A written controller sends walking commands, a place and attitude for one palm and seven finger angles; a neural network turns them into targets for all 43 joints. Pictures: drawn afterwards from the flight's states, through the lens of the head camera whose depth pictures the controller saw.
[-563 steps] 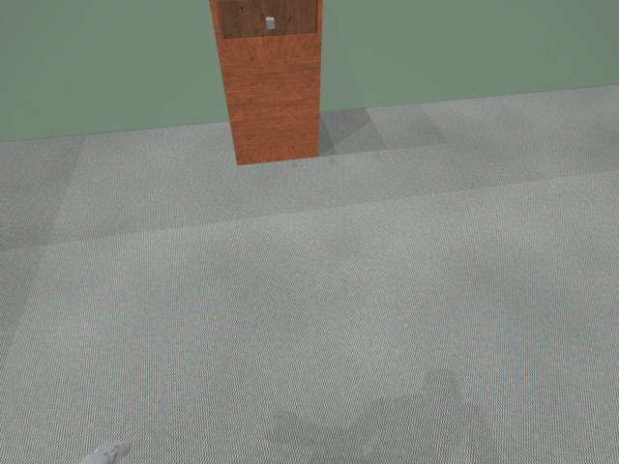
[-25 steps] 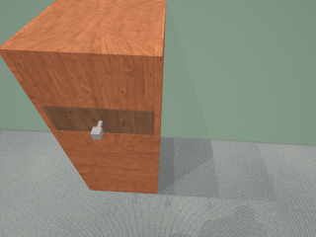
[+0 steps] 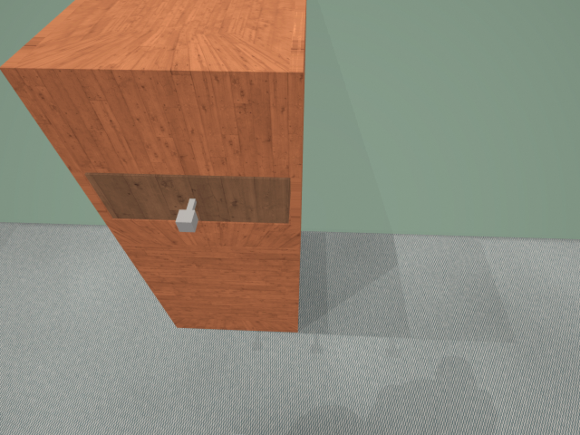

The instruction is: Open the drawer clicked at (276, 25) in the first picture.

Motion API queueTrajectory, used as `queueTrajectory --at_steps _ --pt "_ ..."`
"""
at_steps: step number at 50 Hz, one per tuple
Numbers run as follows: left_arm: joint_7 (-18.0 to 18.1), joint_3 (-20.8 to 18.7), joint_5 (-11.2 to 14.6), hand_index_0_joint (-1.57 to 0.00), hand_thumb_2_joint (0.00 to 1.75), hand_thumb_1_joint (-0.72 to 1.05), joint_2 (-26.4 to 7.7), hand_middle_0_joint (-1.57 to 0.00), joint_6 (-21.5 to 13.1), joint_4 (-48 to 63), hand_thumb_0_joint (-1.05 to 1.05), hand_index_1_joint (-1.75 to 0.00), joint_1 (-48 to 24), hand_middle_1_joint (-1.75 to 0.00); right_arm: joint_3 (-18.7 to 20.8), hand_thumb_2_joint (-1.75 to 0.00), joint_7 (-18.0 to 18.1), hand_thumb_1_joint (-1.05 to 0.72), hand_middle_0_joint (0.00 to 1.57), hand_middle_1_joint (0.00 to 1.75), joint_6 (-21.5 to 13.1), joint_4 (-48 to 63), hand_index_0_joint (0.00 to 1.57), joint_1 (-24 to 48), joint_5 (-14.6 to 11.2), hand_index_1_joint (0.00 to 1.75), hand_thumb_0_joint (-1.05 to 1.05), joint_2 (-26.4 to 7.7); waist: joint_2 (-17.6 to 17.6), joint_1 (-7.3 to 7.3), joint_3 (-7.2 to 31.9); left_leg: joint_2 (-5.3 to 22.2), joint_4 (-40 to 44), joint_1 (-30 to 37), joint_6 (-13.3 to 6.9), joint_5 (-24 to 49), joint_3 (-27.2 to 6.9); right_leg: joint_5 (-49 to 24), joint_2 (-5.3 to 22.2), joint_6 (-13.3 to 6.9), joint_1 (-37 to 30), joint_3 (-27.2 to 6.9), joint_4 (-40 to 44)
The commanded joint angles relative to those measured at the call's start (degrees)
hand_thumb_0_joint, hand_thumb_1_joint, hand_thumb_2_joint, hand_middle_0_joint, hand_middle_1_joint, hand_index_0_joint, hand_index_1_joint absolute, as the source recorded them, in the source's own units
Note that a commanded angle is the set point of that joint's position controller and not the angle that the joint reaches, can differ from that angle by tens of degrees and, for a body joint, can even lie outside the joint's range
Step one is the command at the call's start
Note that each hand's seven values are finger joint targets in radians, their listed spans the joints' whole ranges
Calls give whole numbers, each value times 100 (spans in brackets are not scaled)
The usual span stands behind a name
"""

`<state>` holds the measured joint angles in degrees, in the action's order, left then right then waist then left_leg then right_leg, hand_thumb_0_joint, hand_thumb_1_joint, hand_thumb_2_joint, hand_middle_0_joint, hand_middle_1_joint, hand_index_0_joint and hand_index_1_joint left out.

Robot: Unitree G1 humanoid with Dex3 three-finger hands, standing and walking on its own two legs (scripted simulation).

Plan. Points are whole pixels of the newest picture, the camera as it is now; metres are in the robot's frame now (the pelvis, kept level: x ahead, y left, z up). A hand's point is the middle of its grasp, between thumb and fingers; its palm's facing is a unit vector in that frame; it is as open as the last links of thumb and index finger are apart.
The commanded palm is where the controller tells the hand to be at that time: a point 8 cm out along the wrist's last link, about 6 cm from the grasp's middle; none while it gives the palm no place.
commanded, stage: come to a stop and stand still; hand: left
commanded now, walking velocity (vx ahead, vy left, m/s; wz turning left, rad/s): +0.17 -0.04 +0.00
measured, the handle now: (189, 214) +0.50 +0.24 -0.06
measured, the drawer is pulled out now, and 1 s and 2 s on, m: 0.00 0.00 0.00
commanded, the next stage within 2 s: look again from close up in 1.18 s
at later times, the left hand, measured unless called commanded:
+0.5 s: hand out of the picture +0.05 +0.21 -0.16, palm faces -0.02 -0.98 -0.21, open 7.4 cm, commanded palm none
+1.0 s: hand out of the picture +0.02 +0.17 -0.17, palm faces +0.03 -0.98 -0.18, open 7.3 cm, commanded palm none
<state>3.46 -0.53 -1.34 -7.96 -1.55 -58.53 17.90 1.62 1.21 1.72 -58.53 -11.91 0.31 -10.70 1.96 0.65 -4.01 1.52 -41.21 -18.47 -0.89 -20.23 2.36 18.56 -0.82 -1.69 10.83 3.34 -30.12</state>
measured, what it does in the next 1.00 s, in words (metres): steps on the spot: right foot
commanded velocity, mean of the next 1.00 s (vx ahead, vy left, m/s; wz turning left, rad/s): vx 0.03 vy -0.05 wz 0.00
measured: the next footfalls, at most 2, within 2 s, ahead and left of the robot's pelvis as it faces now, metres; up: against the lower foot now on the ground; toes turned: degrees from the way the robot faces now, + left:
right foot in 0.52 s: +0.04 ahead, -0.09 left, +0.00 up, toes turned -2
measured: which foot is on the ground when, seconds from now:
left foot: down 0.00-1.00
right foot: down 0.00-0.12, up 0.14-0.50, down 0.52-1.00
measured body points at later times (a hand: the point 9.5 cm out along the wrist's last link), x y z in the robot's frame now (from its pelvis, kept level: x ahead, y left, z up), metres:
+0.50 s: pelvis -0.01 +0.02 +0.00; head +0.01 +0.02 +0.45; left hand +0.05 +0.26 -0.15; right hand -0.04 -0.20 -0.16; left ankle +0.00 +0.11 -0.73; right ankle -0.01 -0.09 -0.73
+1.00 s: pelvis +0.04 +0.01 +0.00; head +0.06 +0.01 +0.45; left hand +0.02 +0.22 -0.16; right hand +0.04 -0.21 -0.16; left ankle +0.00 +0.11 -0.73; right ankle -0.01 -0.09 -0.73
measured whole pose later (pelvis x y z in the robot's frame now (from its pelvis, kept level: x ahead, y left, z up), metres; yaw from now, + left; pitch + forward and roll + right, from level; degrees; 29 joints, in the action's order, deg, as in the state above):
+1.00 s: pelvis +0.04 +0.01 +0.00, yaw +0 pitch +0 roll +0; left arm 1.9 0.6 -0.5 -8.2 -0.7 -63.5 17.6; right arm -1.0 2.4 -1.1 -64.7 -15.3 0.6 -8.6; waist -0.2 0.4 -1.6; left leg 0.4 -26.9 -9.2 -0.8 -17.8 4.3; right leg 18.5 -0.2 -1.4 9.0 2.8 -27.4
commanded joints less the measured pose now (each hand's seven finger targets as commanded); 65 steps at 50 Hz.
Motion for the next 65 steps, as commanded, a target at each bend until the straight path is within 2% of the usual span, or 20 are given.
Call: queueTrajectory --at_steps 1,3,4,6,7,8,11,14,19,23,24,26,27,28,29,31,35,42,46,65 --pt "16 -112 -28 -20 90 90 -1009 -20 -81 478 0 -30 -26 -30 -23 -90 -92 -90 20 30 -157 467 20 -395 21 30 0 -135 -797 -231 562 -34 611 582 33 138 45 -1941 1276 -618 277 -867 733" --pt "-33 -73 0 -20 90 90 -887 -20 18 443 0 -30 -31 -30 -40 -90 -111 -90 20 30 -231 278 20 -803 93 30 0 -295 -261 -284 294 24 1137 971 -51 194 -119 457 745 -331 833 -639 468" --pt "-62 -71 0 -20 90 90 -775 -20 82 438 0 -30 2 -30 10 -90 -101 -90 20 30 -237 268 20 -883 143 30 0 -529 365 -298 21 478 1589 698 -261 -271 -737 1359 388 -193 1167 -384 152" --pt "-139 -46 -49 -20 90 90 -648 -20 137 509 0 -30 57 -30 104 -90 -60 -90 20 30 -186 374 20 -841 208 30 0 -944 1009 -269 -388 1208 2762 86 -765 -1916 -2122 1339 -143 -41 1353 171 -935" --pt "-166 -49 -101 -20 90 90 -690 -20 180 541 0 -30 -18 -30 135 -90 -38 -90 20 30 -181 386 20 -904 223 30 0 -1027 1255 -281 -572 1454 3073 128 -1009 -2125 -2624 1431 -115 -58 1783 162 -1680" --pt "-210 -80 -118 -20 90 90 -776 -20 188 584 0 -30 -141 -30 135 -90 -29 -90 20 30 -193 400 20 -911 219 30 0 -1011 780 -309 -645 1580 3031 199 -1171 -1702 -2722 1339 24 -92 2077 -60 -2325" --pt "-305 -129 -75 -20 90 90 -682 -20 155 592 0 -30 -103 -30 89 -90 -1 -90 20 30 -281 503 20 -669 195 30 0 -922 136 -128 -384 1552 2981 3 -1168 -874 -2214 827 264 -51 1912 -268 -2829" --pt "-331 -125 -47 -20 90 90 -621 -20 188 601 0 -30 -97 -30 50 -90 45 -90 20 30 -357 464 20 -724 174 30 0 -815 213 -92 -67 1444 2932 277 -1135 220 -1737 487 325 42 1785 -255 -2604" --pt "-334 -87 -20 -20 90 90 -487 -20 209 655 0 -30 -347 -30 74 -90 97 -90 20 30 -334 338 20 -976 193 30 0 -876 281 -247 342 1420 2546 621 -1145 1350 -1401 662 209 69 1230 -97 -1420" --pt "-290 -87 -3 -20 90 90 -446 -20 141 465 0 -30 -27 -30 40 -90 90 -90 20 30 -271 212 20 -933 129 30 0 -795 43 -38 517 1082 1934 173 -779 1206 -1034 -141 69 76 -7 -22 190" --pt "-261 -98 -4 -20 90 90 -562 -20 96 410 0 -30 77 -30 4 -90 68 -90 20 30 -284 184 20 -933 94 30 0 -631 -227 8 565 829 1667 -178 -551 761 -798 -271 314 27 -497 -407 612" --pt "-199 -96 35 -20 90 90 -964 -20 29 257 0 -30 268 -30 -127 -90 16 -90 20 30 -293 248 20 -808 60 30 0 -199 -1262 6 317 3 854 -871 -98 -611 90 -380 1542 -517 -575 -1841 1262" --pt "-179 -81 42 -20 90 90 -1003 -20 38 253 0 -30 193 -30 -124 -90 2 -90 20 30 -257 196 20 -816 85 30 0 -149 -939 -61 264 -15 628 -483 -62 -665 92 -464 1774 -730 -134 -1820 1461" --pt "-172 -81 44 -20 90 90 -984 -20 20 279 0 -30 -3 -30 -129 -90 1 -90 20 30 -224 80 20 -902 96 30 0 -112 -1029 -163 214 32 521 -178 -44 -607 56 -130 1542 -751 278 -1658 1488" --pt "-166 -82 46 -20 90 90 -891 -20 16 277 0 -30 -193 -30 -137 -90 2 -90 20 30 -200 -22 20 -995 106 30 0 -94 -1178 -218 27 80 617 13 -40 -343 23 -6 1346 -684 566 -1461 1461" --pt "-171 -33 80 -20 90 90 -758 -20 36 241 0 -30 -344 -30 -171 -90 5 -90 20 30 -220 -227 20 -1214 91 30 0 -75 -676 -303 -129 138 1299 508 -60 496 -165 94 916 -444 876 -944 1123" --pt "-170 -16 81 -20 90 90 -627 -20 62 69 0 -30 -25 -30 -189 -90 39 -90 20 30 -334 -298 20 -947 82 30 0 -272 400 -35 -212 534 2016 122 -195 895 -622 -468 462 -121 253 -543 625" --pt "-148 10 72 -20 90 90 -617 -20 -17 -178 0 -30 214 -30 -169 -90 112 -90 20 30 -391 -380 20 -884 37 30 0 -290 -173 -57 440 513 1687 894 -163 2287 -340 -2147 629 -85 -210 -562 498" --pt "-129 30 68 -20 90 90 -620 -20 -29 -275 0 -30 264 -30 -179 -90 126 -90 20 30 -364 -450 20 -809 26 30 0 -306 -440 -71 445 490 1671 1015 -117 2278 -272 -2613 717 -68 -272 -551 519" --pt "-116 25 67 -20 90 90 -583 -20 -1 -435 0 -30 366 -30 -211 -90 152 -90 20 30 -337 -558 20 -622 37 30 0 -270 -253 -14 117 469 1937 1044 -98 2096 -288 -2359 728 -79 -270 -600 782"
